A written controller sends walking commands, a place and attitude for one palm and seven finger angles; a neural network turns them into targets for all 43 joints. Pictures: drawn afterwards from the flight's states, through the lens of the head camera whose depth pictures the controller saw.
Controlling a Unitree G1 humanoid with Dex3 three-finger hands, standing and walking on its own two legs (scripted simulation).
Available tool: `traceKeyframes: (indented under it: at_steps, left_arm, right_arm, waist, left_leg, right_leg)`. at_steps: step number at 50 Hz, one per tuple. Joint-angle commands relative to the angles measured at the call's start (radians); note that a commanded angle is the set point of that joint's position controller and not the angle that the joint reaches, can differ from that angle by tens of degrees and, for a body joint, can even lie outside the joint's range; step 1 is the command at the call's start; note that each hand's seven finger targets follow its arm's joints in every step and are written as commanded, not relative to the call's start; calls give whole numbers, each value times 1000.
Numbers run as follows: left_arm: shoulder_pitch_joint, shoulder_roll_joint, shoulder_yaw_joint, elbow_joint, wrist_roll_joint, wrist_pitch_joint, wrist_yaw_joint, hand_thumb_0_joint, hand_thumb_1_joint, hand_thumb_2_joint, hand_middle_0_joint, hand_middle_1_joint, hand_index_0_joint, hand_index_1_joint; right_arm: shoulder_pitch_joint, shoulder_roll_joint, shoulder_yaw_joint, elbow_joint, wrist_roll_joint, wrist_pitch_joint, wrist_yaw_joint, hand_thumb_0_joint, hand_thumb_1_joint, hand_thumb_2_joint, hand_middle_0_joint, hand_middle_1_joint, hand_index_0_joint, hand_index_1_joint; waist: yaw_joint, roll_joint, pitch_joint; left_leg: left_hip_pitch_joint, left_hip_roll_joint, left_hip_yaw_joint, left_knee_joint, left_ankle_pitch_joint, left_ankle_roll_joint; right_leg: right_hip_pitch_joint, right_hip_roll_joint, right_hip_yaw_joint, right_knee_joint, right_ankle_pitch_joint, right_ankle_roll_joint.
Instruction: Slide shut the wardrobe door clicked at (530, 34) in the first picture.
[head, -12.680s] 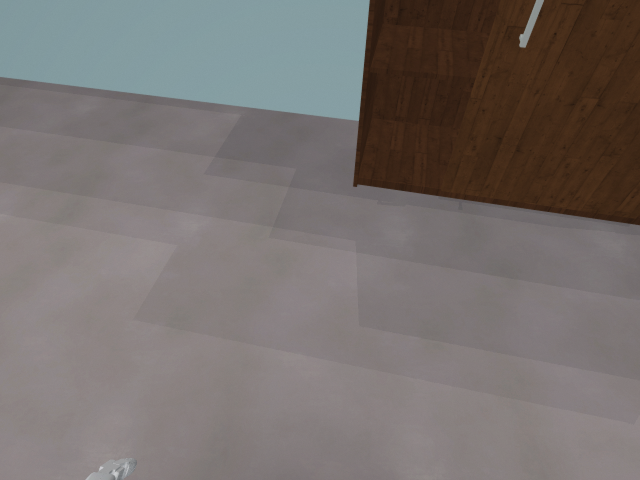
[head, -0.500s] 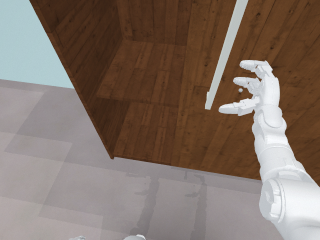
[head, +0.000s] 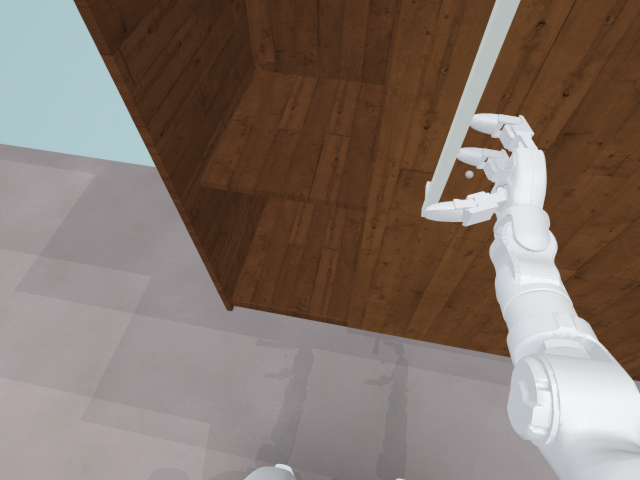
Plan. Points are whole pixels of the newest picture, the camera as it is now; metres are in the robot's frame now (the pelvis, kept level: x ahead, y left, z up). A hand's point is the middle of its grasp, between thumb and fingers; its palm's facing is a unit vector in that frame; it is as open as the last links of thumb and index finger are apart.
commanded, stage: feel for the door with the fingertips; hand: right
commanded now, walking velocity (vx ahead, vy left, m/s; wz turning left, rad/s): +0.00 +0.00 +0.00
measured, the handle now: (458, 119) +0.54 -0.06 +0.15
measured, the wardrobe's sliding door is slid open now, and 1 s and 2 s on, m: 0.38 0.38 0.38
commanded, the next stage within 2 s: slide the fingers in behind the handle in 0.56 s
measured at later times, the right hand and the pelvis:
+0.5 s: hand (468, 167) +0.49 -0.09 +0.11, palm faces +0.01 +1.00 +0.00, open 14.0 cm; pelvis +0.00 +0.00 +0.00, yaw -1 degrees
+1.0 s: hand (470, 168) +0.49 -0.09 +0.11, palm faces -0.01 +1.00 +0.00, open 13.8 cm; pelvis +0.00 +0.00 +0.00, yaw +0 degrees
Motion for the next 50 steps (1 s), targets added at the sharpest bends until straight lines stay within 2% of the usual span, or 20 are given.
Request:
traceKeyframes:
  at_steps: [1,3,4,9,11,14,20,22,25,26,28,29,32,33,36,37,44,46,48,50]
  left_arm:
    - [98,138,48,-75,1,-25,5,0,900,900,-200,-300,-200,-300]
    - [97,140,52,-74,1,-24,4,0,900,900,-200,-300,-200,-300]
    - [94,138,50,-74,1,-24,3,0,900,900,-200,-300,-200,-300]
    - [96,141,47,-64,3,-22,11,0,900,900,-200,-300,-200,-300]
    - [95,138,48,-66,4,-23,10,0,900,900,-200,-300,-200,-300]
    - [93,136,49,-63,3,-24,4,0,900,900,-200,-300,-200,-300]
    - [98,145,46,-59,0,-18,11,0,900,900,-200,-300,-200,-300]
    - [106,147,45,-60,3,-19,13,0,900,900,-200,-300,-200,-300]
    - [108,141,47,-56,6,-22,8,0,900,900,-200,-300,-200,-300]
    - [116,144,47,-52,8,-21,8,0,900,900,-200,-300,-200,-300]
    - [118,152,47,-50,7,-19,9,0,900,900,-200,-300,-200,-300]
    - [116,152,45,-51,4,-19,11,0,900,900,-200,-300,-200,-300]
    - [124,153,46,-46,5,-19,15,0,900,900,-200,-300,-200,-300]
    - [125,150,43,-45,6,-21,14,0,900,900,-200,-300,-200,-300]
    - [133,151,47,-46,11,-25,10,0,900,900,-200,-300,-200,-300]
    - [129,151,47,-48,9,-25,8,0,900,900,-200,-300,-200,-300]
    - [130,156,45,-55,10,-23,5,0,900,900,-200,-300,-200,-300]
    - [131,158,48,-62,11,-20,6,0,900,900,-200,-300,-200,-300]
    - [118,147,48,-67,9,-23,2,0,900,900,-200,-300,-200,-300]
    - [121,151,49,-67,9,-21,0,0,900,900,-200,-300,-200,-300]
  right_arm:
    - [-469,-121,13,-246,6,-74,-10,0,500,-300,300,1200,300,1200]
    - [-452,-146,-11,-250,-2,-74,-20,0,500,-300,300,1200,300,1200]
    - [-469,-126,8,-250,-3,-70,-23,0,500,-300,300,1200,300,1200]
    - [-518,-189,-36,-230,-13,-77,-38,0,500,-300,300,1200,300,1200]
    - [-503,-172,-24,-240,-13,-88,-30,0,500,-300,300,1200,300,1200]
    - [-505,-111,27,-210,-8,-87,-14,0,500,-300,300,1200,300,1200]
    - [-557,-157,-4,-156,1,-59,-12,0,500,-300,300,1200,300,1200]
    - [-572,-194,-30,-176,-4,-73,-17,0,500,-300,300,1200,300,1200]
    - [-584,-168,-8,-190,-15,-93,-13,0,500,-300,300,1200,300,1200]
    - [-580,-161,-3,-163,-15,-90,-13,0,500,-300,300,1200,300,1200]
    - [-592,-220,-46,-154,-13,-88,-15,0,500,-300,300,1200,300,1200]
    - [-605,-212,-31,-143,-12,-82,-12,0,500,-300,300,1200,300,1200]
    - [-627,-232,-45,-137,-15,-80,-10,0,500,-300,300,1200,300,1200]
    - [-655,-211,-24,-147,-14,-81,-8,0,500,-300,300,1200,300,1200]
    - [-619,-178,-21,-143,-7,-88,-10,0,500,-300,300,1200,300,1200]
    - [-591,-186,-26,-136,-8,-90,-8,0,500,-300,300,1200,300,1200]
    - [-584,-191,-25,-124,-13,-85,-12,0,500,-300,300,1200,300,1200]
    - [-546,-211,-47,-144,-14,-90,-14,0,500,-300,300,1200,300,1200]
    - [-545,-139,-2,-174,-6,-90,-12,0,500,-300,300,1200,300,1200]
    - [-522,-135,1,-164,-5,-84,-19,0,500,-300,300,1200,300,1200]
  waist:
    - [3,42,-402]
    - [-11,18,-410]
    - [4,36,-400]
    - [6,48,-392]
    - [0,15,-418]
    - [17,30,-405]
    - [30,52,-356]
    - [21,44,-404]
    - [24,6,-426]
    - [34,24,-405]
    - [27,35,-415]
    - [42,50,-394]
    - [39,21,-417]
    - [48,-8,-411]
    - [41,5,-422]
    - [29,-4,-429]
    - [34,20,-383]
    - [15,19,-414]
    - [19,-1,-418]
    - [19,25,-394]
  left_leg:
    - [106,-19,-20,-94,426,-29]
    - [99,-18,-19,-88,433,-27]
    - [97,-18,-21,-95,429,-32]
    - [119,-13,-34,-99,433,-35]
    - [116,-13,-30,-88,451,-29]
    - [83,-17,-24,-90,445,-31]
    - [90,-11,-39,-113,402,-39]
    - [111,-9,-40,-99,428,-36]
    - [82,-13,-33,-89,428,-32]
    - [72,-15,-32,-91,429,-32]
    - [91,-13,-40,-96,411,-37]
    - [89,-13,-42,-104,398,-39]
    - [86,-12,-42,-99,394,-36]
    - [67,-13,-39,-100,384,-36]
    - [52,-18,-25,-95,373,-30]
    - [47,-18,-26,-92,374,-29]
    - [38,-20,-22,-99,321,-31]
    - [61,-21,-20,-91,334,-26]
    - [31,-22,-14,-91,340,-27]
    - [29,-25,-7,-91,326,-26]
  right_leg:
    - [321,43,58,-35,313,-23]
    - [329,42,58,-34,325,-20]
    - [323,44,55,-36,312,-24]
    - [297,48,53,-38,293,-27]
    - [324,48,56,-30,324,-23]
    - [334,45,61,-25,325,-22]
    - [266,52,54,-34,252,-28]
    - [279,52,58,-30,281,-28]
    - [312,49,63,-17,308,-24]
    - [304,49,65,-14,308,-26]
    - [274,50,63,-18,276,-27]
    - [258,50,61,-23,253,-29]
    - [269,49,64,-21,261,-27]
    - [279,48,67,-21,259,-26]
    - [306,46,73,-20,281,-24]
    - [309,44,73,-18,285,-21]
    - [271,43,72,-30,230,-23]
    - [283,43,73,-30,249,-22]
    - [319,40,72,-24,268,-19]
    - [309,36,77,-31,261,-17]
